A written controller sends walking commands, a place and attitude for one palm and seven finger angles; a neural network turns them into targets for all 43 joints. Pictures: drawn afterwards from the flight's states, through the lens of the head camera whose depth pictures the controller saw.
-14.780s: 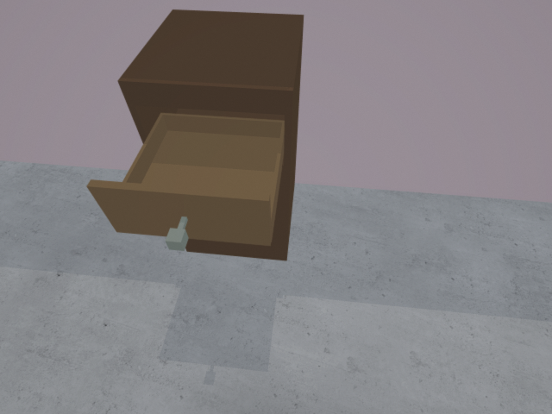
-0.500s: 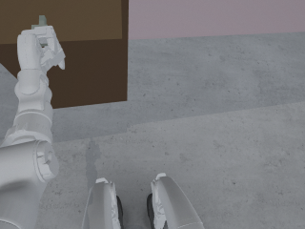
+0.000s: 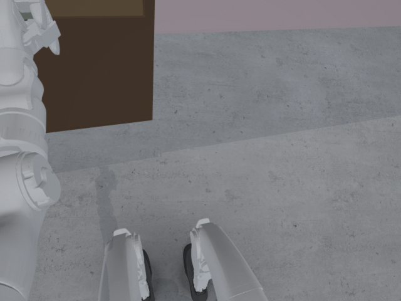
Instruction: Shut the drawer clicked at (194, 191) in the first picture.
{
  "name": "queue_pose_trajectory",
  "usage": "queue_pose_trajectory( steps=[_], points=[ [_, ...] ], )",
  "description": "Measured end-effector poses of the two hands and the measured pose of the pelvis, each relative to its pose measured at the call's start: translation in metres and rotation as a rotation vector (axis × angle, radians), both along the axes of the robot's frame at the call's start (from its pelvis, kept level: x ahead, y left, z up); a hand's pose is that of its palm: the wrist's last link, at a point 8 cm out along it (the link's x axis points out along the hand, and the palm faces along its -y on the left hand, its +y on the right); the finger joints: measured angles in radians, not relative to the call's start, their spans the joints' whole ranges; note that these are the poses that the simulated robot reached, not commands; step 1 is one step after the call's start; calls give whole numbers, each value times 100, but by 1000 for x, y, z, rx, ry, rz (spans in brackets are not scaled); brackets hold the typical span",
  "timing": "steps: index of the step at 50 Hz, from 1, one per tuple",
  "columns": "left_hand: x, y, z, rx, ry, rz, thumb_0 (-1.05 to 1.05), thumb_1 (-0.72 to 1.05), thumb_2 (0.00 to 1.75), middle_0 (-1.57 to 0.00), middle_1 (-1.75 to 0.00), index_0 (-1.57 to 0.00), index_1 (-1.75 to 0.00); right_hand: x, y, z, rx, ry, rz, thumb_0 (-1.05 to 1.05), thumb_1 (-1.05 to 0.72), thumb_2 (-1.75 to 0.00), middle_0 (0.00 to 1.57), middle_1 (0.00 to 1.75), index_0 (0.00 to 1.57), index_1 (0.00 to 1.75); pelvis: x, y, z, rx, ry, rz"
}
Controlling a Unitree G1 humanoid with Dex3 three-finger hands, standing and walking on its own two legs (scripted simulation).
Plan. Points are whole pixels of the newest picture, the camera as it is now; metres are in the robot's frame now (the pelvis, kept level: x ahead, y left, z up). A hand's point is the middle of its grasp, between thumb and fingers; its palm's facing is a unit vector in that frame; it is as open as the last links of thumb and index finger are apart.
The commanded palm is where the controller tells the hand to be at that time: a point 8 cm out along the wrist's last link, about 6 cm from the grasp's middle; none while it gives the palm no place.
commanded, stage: push the drawer shut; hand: left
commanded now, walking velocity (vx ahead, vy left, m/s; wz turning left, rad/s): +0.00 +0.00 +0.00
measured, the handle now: out of the picture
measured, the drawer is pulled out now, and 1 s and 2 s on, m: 0.00 0.00 0.00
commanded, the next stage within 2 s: pull the fist back off the drawer in 0.14 s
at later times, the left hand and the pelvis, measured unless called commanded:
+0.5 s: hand (52, 25) +0.59 +0.18 +0.05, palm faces +0.08 -1.00 -0.04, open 3.4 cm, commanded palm +0.59 +0.19 +0.05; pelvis -0.04 +0.00 -0.02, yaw -1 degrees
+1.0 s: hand (48, 34) +0.58 +0.18 +0.05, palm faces +0.10 -0.99 -0.02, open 3.1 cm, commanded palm +0.54 +0.21 +0.05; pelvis +0.02 +0.01 +0.02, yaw +0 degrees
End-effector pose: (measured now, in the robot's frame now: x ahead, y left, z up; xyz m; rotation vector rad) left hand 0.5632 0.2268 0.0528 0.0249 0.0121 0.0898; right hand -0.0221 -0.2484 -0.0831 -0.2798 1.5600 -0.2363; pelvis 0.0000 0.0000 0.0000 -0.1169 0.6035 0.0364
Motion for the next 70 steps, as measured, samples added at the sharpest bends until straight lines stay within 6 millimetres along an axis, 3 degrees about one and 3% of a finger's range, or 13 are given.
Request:
queue_pose_trajectory(
  steps=[14, 24, 34, 41, 55, 61, 65, 70],
  points=[
    [1, 0, 1, 18, 0, 15, 1, 83, 88, -151, -160, -153, -160, -31, -6, -4, -56, -28, 2, 0, -91, -90, 21, 30, 20, 30, -25, -6, -18, -18, 4, 6],
    [1, 1, 1, 17, 12, -3, 1, 84, 87, -149, -160, -152, -160, -57, 3, -5, -53, -10, -23, 0, -91, -90, 21, 30, 20, 30, -37, -4, -22, -23, 4, -5],
    [1, 1, 1, 6, 25, -11, 1, 85, 86, -147, -160, -151, -160, -54, 16, -2, -11, -3, -44, 0, -91, -90, 21, 30, 20, 30, -28, 4, -13, -16, 7, -20],
    [-4, 2, 1, -11, 30, 1, 1, 84, 85, -143, -160, -146, -160, -23, 17, 3, 22, -25, -34, 0, -91, -90, 21, 30, 20, 30, -9, 8, 2, -4, 4, -24],
    [-22, 15, -3, -6, 16, 31, 0, 81, 84, -140, -160, -140, -160, 68, -3, 13, 34, -107, 49, 0, -91, -90, 21, 30, 20, 30, 28, 5, 24, 19, -14, -1],
    [-69, 24, 33, 49, -15, 3, 1, 86, 87, -140, -160, -140, -160, 108, 0, 29, 86, -178, 42, 0, -91, -90, 20, 30, 20, 30, 41, 5, 53, 36, -64, 3],
    [-108, 30, 60, 23, 47, 7, 1, 88, 89, -140, -160, -140, -160, 142, 7, 52, 118, -272, 82, 0, -91, -90, 20, 30, 20, 30, 51, 4, 79, 52, -131, 16],
    [-141, 39, 87, -10, 32, 61, 1, 89, 89, -140, -160, -140, -160, 187, 7, 81, 100, -431, 148, 0, -91, -90, 20, 30, 20, 30, 56, 1, 97, 61, -212, 44]
  ],
)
